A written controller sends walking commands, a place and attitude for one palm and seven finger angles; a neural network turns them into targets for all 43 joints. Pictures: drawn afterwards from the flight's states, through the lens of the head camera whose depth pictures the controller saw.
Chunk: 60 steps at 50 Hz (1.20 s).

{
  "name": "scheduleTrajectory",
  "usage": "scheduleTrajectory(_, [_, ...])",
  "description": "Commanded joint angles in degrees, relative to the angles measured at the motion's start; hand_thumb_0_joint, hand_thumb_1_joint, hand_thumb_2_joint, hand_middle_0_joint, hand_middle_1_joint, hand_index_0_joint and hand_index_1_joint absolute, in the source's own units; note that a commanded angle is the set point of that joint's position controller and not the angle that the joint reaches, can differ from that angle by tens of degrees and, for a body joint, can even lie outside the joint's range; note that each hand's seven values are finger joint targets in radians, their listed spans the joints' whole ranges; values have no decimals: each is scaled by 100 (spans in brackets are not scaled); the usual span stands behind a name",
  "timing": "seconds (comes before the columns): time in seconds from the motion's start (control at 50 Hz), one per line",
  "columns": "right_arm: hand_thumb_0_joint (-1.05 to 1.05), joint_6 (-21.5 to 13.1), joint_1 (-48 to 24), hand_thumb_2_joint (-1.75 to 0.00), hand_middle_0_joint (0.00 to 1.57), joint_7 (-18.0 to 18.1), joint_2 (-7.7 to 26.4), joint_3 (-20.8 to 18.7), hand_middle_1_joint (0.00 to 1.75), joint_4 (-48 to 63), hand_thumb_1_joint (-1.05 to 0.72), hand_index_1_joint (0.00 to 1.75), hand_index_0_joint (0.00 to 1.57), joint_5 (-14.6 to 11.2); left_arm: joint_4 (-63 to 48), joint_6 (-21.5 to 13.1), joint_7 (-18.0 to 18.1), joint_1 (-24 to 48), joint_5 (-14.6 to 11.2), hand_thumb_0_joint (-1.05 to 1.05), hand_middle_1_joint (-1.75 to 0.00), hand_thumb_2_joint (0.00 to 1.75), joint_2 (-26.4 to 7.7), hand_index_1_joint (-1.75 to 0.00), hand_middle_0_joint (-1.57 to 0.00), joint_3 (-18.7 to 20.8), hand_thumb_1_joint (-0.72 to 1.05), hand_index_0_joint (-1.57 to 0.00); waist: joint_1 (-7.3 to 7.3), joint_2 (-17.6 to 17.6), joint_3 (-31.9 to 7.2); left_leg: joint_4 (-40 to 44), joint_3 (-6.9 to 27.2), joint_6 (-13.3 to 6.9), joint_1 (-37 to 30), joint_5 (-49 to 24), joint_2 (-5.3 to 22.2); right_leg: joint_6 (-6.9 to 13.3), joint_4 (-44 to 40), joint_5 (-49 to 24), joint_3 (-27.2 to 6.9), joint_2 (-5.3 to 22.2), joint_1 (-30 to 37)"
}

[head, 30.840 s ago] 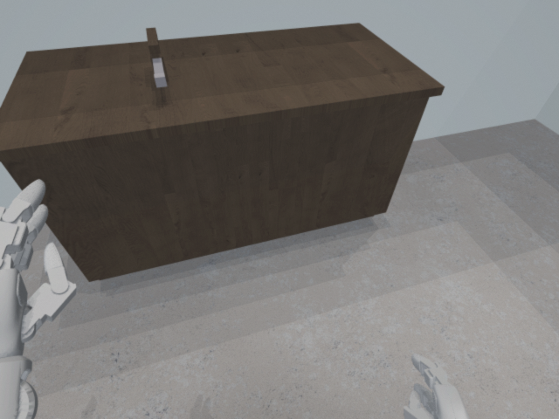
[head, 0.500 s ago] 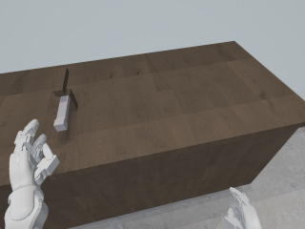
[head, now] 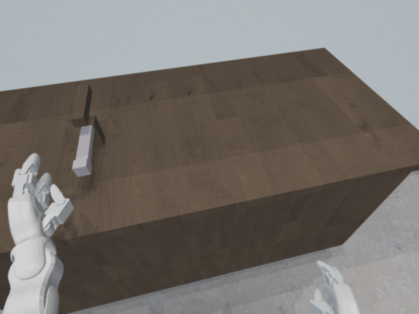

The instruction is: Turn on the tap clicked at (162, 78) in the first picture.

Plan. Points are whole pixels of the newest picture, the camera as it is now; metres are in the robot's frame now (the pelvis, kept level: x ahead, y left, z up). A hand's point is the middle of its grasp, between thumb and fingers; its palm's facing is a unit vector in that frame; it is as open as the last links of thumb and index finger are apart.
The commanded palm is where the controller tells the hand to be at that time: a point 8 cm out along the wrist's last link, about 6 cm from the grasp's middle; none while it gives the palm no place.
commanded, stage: reach beside the lever's end, fingers flat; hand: left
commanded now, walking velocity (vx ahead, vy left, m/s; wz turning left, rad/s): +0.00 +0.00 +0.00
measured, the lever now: (82, 167) +0.38 +0.32 +0.05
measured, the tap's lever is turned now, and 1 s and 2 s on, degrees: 0 0 4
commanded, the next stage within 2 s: push the lever round in 1.16 s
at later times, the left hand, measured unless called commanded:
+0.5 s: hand (60, 190) +0.31 +0.32 +0.07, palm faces +0.55 -0.83 -0.10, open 7.7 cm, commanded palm +0.27 +0.36 +0.07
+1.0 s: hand (61, 181) +0.34 +0.35 +0.05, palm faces +0.51 -0.85 -0.09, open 7.8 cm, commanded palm +0.29 +0.38 +0.05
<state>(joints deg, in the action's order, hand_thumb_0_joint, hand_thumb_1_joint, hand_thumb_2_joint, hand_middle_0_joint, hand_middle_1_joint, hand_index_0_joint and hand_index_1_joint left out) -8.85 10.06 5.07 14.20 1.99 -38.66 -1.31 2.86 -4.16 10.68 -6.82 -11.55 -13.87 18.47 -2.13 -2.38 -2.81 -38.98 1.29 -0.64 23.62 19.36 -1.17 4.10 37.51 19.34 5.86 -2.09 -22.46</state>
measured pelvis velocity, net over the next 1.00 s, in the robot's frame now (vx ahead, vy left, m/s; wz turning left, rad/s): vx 0.00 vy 0.02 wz -0.04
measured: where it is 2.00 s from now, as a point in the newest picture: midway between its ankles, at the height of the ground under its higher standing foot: outside the picture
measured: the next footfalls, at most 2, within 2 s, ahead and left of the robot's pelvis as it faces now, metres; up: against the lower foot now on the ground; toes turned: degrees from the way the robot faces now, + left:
none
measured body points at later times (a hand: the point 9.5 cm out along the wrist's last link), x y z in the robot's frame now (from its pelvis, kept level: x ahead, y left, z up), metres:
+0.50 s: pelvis -0.01 +0.00 -0.01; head +0.03 -0.01 +0.44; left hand +0.27 +0.36 +0.08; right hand +0.13 -0.26 -0.11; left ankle +0.01 +0.11 -0.72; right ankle +0.00 -0.07 -0.72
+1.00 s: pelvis +0.00 +0.02 -0.01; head +0.05 +0.03 +0.43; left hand +0.31 +0.39 +0.06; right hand +0.09 -0.25 -0.13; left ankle +0.01 +0.11 -0.72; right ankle +0.00 -0.07 -0.72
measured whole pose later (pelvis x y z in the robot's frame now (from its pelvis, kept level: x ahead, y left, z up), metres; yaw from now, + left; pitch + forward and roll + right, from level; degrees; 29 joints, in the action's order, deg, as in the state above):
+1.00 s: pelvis +0.00 +0.02 -0.01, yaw -2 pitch +11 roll -2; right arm -2.5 17.2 3.4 15.9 0.3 -39.0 -0.9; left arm 34.9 -16.5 0.6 11.6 -11.2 -22.9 30.3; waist 1.6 -1.6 -5.5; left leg -46.7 -0.3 -2.3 35.5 22.3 -0.3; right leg 2.7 42.9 20.2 4.5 -2.7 -33.9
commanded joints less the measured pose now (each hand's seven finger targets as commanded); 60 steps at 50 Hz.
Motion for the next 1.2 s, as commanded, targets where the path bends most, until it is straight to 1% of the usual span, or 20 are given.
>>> scheduleTrajectory(0.0, [0, -286, -459, -90, 20, 56, 729, -285, 30, 785, -90, 30, 20, -13, -858, -605, -84, 1328, -10, 0, -22, 90, -1194, -22, -17, 411, 90, -17, 74, 55, -1141, 416, 181, -59, -261, -1227, 12, -279, -528, -1360, -461, 210, 460])
scheduleTrajectory(0.04, [0, -251, -458, -90, 20, 82, 737, -300, 30, 707, -90, 30, 20, -41, -502, -628, -128, 1465, -6, 0, -21, 90, -1486, -21, -17, 720, 90, -17, 57, 106, -1081, 405, 162, -83, -160, -1125, 16, -286, -558, -1291, -494, 207, 459])
scheduleTrajectory(0.06, [0, -236, -451, -90, 20, 79, 742, -284, 30, 732, -90, 30, 20, -44, -445, -642, -174, 1705, -17, 0, -21, 90, -1331, -21, -17, 507, 90, -17, 133, 3, -1086, 391, 155, -84, -162, -1064, 1, -298, -552, -1246, -506, 221, 384])
scheduleTrajectory(0.12, [0, -194, -382, -90, 20, 103, 793, -308, 30, 717, -90, 30, 20, -36, -24, -665, -256, 1840, -61, 0, -20, 90, -1690, -20, -17, 822, 90, -17, 65, 217, -1149, 381, 153, -112, 30, -990, -6, -316, -562, -1239, -551, 225, 521])
scheduleTrajectory(0.14, [0, -165, -402, -90, 20, 112, 779, -313, 30, 689, -90, 30, 20, -52, -13, -702, -239, 1937, -13, 0, -20, 90, -1803, -20, -17, 925, 90, -17, 68, 4, -1165, 346, 124, -125, -18, -1051, -9, -313, -546, -1299, -574, 233, 507])
scheduleTrajectory(0.16, [0, -157, -345, -90, 20, 90, 764, -317, 30, 720, -90, 30, 20, -28, -28, -752, -252, 2004, -23, 0, -20, 90, -1700, -20, -17, 851, 90, -17, 79, 40, -1268, 341, 126, -121, -44, -1089, -16, -325, -515, -1378, -554, 231, 520])
scheduleTrajectory(0.26, [0, -73, -189, -90, 20, 54, 787, -355, 30, 658, -90, 30, 20, -9, 388, -981, -346, 2142, -25, 0, -18, 90, -2066, -18, -16, 1215, 90, -16, 59, -102, -1455, 225, 105, -135, 108, -1208, -7, -331, -402, -1615, -623, 223, 625])
scheduleTrajectory(0.4, [0, 17, -47, -90, 20, 59, 877, -374, 30, 617, -90, 30, 20, -48, 1006, -1152, -689, 2668, -94, 0, -17, 90, -2099, -17, -16, 1091, 90, -16, 239, -93, -1289, 122, 92, -173, 352, -925, -2, -347, -384, -1343, -669, 212, 318])
scheduleTrajectory(0.42, [0, 14, -3, -90, 20, 71, 895, -378, 30, 599, -90, 30, 20, -48, 1080, -1177, -723, 2798, -98, 0, -16, 90, -2144, -16, -16, 1096, 90, -16, 250, -34, -1296, 118, 129, -175, 368, -884, 3, -337, -371, -1262, -651, 194, 265])
scheduleTrajectory(0.44, [0, 19, 0, -90, 20, 72, 891, -378, 30, 560, -90, 30, 20, -57, 1096, -1228, -718, 2972, -45, 0, -16, 90, -2199, -16, -15, 1128, 90, -15, 264, -279, -1250, 101, 126, -176, 293, -911, 9, -316, -357, -1245, -644, 188, 154])
scheduleTrajectory(0.48, [0, 48, 96, -90, 20, 67, 919, -411, 30, 558, -90, 30, 20, -26, 1281, -1283, -741, 2870, -68, 0, -16, 90, -2307, -16, -15, 1240, 90, -15, 252, -136, -1474, 41, 132, -181, 340, -925, 6, -337, -299, -1264, -653, 178, 207])
scheduleTrajectory(0.54, [0, 118, 149, -90, 20, 72, 940, -400, 30, 483, -90, 30, 20, -29, 1598, -1373, -734, 3198, -29, 0, -15, 90, -2570, -15, -15, 1424, 90, -15, 298, 54, -1395, -7, 154, -198, 563, -769, 16, -356, -270, -1093, -676, 179, 132])
scheduleTrajectory(0.7, [0, 282, 428, -90, 20, 30, 1000, -404, 30, 470, -90, 30, 20, 23, 2273, -1534, -848, 3702, 103, 0, -15, 90, -3014, -15, -15, 1641, 90, -15, 327, -197, -1707, -164, 166, -186, 711, -911, 35, -329, -20, -1222, -645, 138, -16])
scheduleTrajectory(0.76, [0, 317, 512, -90, 20, -11, 1000, -415, 30, 515, -90, 30, 20, 40, 2277, -1636, -917, 3777, 133, 0, -15, 90, -2890, -15, -15, 1512, 90, -15, 334, -494, -1862, -218, 162, -174, 546, -1101, 44, -298, 63, -1334, -621, 104, -121])
scheduleTrajectory(0.86, [0, 384, 634, -90, 20, -75, 1051, -461, 30, 617, -90, 30, 20, 26, 2313, -1649, -990, 3098, 9, 0, -15, 90, -2773, -15, -15, 1602, 90, -15, 213, -161, -1993, -203, 238, -138, 497, -1432, 93, -281, 137, -1493, -500, 42, -84])
scheduleTrajectory(0.88, [0, 383, 625, -90, 20, -87, 1046, -456, 30, 633, -90, 30, 20, 22, 2234, -1643, -1012, 3187, -8, 0, -15, 90, -2598, -15, -15, 1425, 90, -15, 250, -229, -1923, -195, 245, -122, 438, -1456, 95, -278, 135, -1473, -486, 33, -180])
scheduleTrajectory(0.94, [0, 400, 617, -90, 20, -108, 1051, -495, 30, 657, -90, 30, 20, 18, 2042, -1649, -934, 2750, -33, 0, -15, 90, -2663, -15, -15, 1638, 90, -15, 130, -228, -1865, -159, 290, -89, 364, -1666, 127, -250, 126, -1476, -446, 8, -165])
scheduleTrajectory(0.98, [0, 389, 609, -90, 20, -137, 1024, -509, 30, 699, -90, 30, 20, 40, 1665, -1684, -854, 2720, -31, 0, -15, 90, -2407, -15, -15, 1419, 90, -15, 175, -410, -1911, -152, 308, -24, 184, -1860, 140, -255, 161, -1455, -415, 3, -285])
scheduleTrajectory(1.12, [0, 364, 461, -90, 20, -68, 999, -471, 30, 580, -90, 30, 20, 73, 1485, -1833, -583, 3405, 116, 0, -15, 90, -2360, -15, -15, 1267, 90, -15, 397, -391, -1515, -60, 429, 41, 288, -1021, 164, -236, 150, -698, -379, -15, -740])
scheduleTrajectory(1.18, [0, 366, 463, -90, 20, -18, 986, -459, 30, 544, -90, 30, 20, 92, 1529, -1837, -604, 3597, 198, 0, -15, 90, -2455, -15, -15, 1255, 90, -15, 387, -553, -1708, -78, 437, 61, 179, -1055, 157, -212, 175, -701, -400, -4, -711])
